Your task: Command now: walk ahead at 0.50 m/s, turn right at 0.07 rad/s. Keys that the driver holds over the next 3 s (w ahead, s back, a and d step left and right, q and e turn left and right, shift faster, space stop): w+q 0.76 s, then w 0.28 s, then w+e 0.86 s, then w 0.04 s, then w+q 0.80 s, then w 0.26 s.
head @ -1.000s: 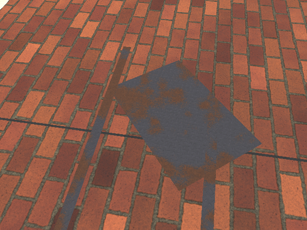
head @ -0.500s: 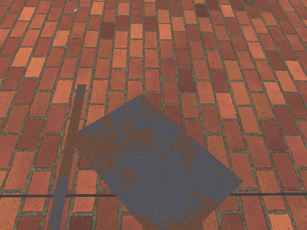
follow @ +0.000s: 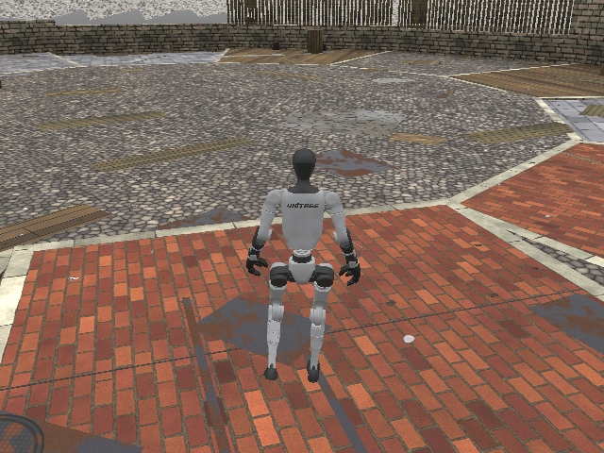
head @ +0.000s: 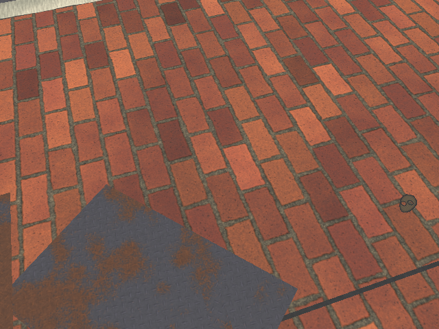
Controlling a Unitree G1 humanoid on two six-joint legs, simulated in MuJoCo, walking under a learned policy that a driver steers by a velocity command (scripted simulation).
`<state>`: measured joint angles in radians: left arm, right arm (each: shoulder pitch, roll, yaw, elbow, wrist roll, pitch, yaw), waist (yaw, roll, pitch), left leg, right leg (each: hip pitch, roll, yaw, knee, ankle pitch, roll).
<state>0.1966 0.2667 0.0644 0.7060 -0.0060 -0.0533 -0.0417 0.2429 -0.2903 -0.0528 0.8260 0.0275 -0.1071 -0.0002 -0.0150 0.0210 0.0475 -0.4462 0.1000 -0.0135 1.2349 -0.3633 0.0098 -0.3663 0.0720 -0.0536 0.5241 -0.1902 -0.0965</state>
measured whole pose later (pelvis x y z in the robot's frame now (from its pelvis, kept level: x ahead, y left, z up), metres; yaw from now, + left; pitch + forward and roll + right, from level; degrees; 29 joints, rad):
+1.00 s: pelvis +0.57 +0.10 +0.00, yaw +27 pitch +2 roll -1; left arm 0.14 0.26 0.05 0.70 0.00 -0.12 -0.03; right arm 0.35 -0.29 -0.05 0.74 0.03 -0.05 -0.01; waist -0.02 0.03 -0.01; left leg -0.31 -0.08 -0.15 1.07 -0.47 0.04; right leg -0.42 0.04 0.00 0.54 -0.17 -0.04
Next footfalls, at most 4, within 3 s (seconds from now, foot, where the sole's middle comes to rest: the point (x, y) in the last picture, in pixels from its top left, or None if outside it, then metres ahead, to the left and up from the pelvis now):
0.44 left None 0.40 0.17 -0.77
0.92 right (212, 246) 0.71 0.06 -0.77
1.40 left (119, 217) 0.84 0.38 -0.77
1.88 right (186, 145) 1.16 0.16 -0.77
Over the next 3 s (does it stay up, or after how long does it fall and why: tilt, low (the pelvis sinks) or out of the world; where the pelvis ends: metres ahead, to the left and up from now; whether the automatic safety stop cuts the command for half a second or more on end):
stays up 1.63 0.33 -0.01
